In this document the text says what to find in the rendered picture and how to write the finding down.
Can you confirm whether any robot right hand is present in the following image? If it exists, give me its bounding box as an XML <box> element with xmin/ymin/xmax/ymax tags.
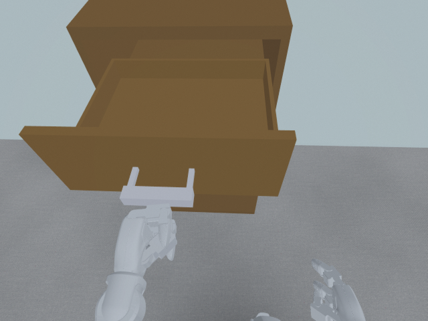
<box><xmin>310</xmin><ymin>259</ymin><xmax>366</xmax><ymax>321</ymax></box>

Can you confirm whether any handle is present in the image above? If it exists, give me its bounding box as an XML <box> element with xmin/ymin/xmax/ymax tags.
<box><xmin>120</xmin><ymin>167</ymin><xmax>195</xmax><ymax>207</ymax></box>

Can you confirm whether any right robot shin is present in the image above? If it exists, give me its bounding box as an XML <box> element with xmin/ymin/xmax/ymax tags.
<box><xmin>256</xmin><ymin>312</ymin><xmax>270</xmax><ymax>317</ymax></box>

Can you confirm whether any left robot forearm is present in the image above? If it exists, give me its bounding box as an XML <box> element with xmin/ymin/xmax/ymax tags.
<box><xmin>95</xmin><ymin>272</ymin><xmax>146</xmax><ymax>321</ymax></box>

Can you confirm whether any robot left hand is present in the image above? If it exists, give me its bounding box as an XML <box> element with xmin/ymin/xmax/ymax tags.
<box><xmin>114</xmin><ymin>203</ymin><xmax>177</xmax><ymax>277</ymax></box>

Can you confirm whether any cabinet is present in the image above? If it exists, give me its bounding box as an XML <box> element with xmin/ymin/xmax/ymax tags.
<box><xmin>66</xmin><ymin>0</ymin><xmax>293</xmax><ymax>214</ymax></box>

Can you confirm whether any drawer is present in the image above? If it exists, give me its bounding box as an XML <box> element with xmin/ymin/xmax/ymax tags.
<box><xmin>19</xmin><ymin>59</ymin><xmax>297</xmax><ymax>197</ymax></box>

